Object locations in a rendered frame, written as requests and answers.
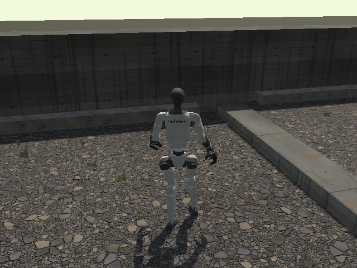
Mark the left robot upper arm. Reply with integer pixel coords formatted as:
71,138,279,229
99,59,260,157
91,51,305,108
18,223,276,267
151,112,166,141

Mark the left robot foot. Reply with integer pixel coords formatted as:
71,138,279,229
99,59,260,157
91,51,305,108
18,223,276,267
166,217,179,231

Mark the robot left hand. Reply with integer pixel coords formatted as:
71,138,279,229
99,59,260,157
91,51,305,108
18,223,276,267
150,141,162,150

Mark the robot left forearm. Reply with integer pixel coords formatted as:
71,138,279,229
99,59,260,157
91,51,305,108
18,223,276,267
150,133,157,146

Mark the right robot upper arm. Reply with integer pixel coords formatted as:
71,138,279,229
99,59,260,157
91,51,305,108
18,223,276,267
189,112,206,143

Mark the right robot thigh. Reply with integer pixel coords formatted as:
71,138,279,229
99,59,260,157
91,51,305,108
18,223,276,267
186,155,197,186

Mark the robot right hand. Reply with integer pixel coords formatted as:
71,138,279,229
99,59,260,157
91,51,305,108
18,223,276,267
205,151,218,165

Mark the robot right forearm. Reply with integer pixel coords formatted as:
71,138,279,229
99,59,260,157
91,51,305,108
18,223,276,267
202,134,215,155

